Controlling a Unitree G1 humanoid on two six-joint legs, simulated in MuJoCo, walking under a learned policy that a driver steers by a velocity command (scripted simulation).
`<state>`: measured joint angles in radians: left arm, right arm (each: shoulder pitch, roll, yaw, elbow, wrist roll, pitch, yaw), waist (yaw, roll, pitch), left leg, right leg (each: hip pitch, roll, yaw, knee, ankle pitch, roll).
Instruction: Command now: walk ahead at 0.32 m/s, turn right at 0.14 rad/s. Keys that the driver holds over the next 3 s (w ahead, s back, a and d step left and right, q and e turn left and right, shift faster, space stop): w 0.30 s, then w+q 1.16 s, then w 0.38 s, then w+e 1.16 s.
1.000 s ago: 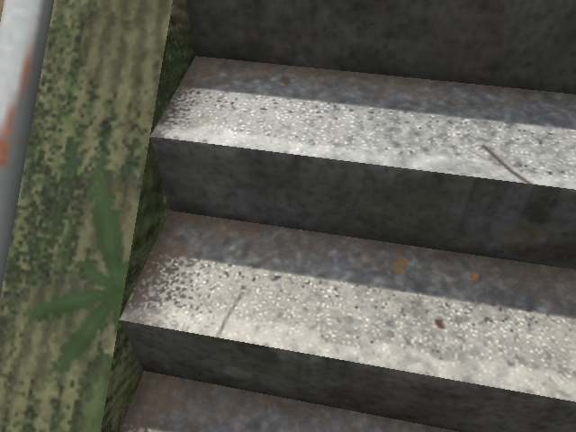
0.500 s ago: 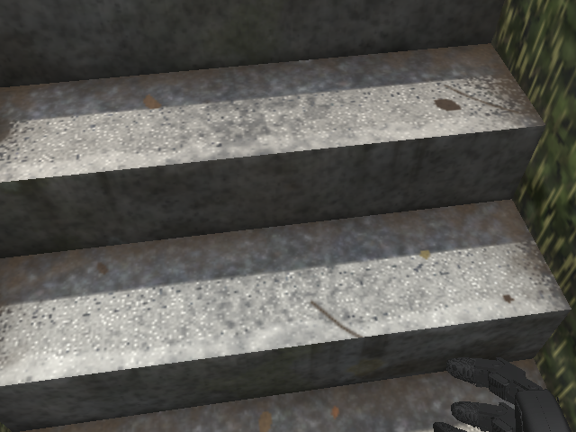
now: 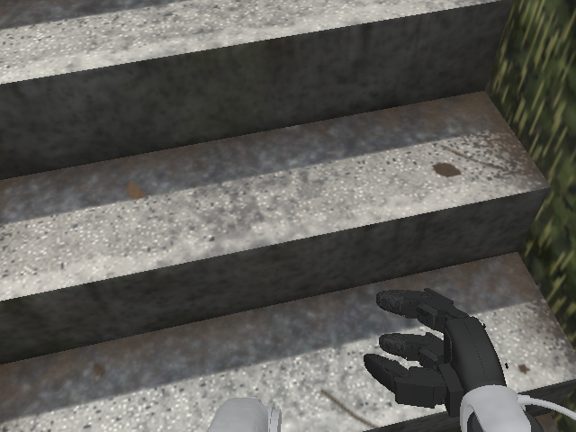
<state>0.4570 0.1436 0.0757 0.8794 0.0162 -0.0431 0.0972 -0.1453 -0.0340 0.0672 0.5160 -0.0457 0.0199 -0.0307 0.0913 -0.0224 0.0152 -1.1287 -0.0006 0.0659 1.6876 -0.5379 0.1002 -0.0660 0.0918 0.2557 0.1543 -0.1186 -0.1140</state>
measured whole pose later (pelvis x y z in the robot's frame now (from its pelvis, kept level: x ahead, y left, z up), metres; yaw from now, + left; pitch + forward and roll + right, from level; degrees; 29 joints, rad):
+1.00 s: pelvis +0.51 -0.06 +0.36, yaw +14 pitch +1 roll +1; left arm 0.49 0.18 0.02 0.97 0.02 -0.15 0.07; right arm -0.10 -0.06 0.00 0.47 -0.04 0.10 0.00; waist -0.01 0.05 0.05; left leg -1.44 -0.04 -0.09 2.20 -0.30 0.15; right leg -0.08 -0.14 -0.30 0.40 -0.31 0.04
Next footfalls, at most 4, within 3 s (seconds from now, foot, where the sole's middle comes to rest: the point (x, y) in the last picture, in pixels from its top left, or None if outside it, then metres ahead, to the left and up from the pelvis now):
0.04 left None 0.14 0.12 -0.61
0.60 right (454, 344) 0.51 -0.19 -0.42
1.16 left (289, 183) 0.69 0.10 -0.23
1.58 right None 0.95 0.09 -0.04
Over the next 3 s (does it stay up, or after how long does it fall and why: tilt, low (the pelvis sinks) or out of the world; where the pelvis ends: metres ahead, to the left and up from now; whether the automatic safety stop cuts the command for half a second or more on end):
stays up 1.47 0.48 1.17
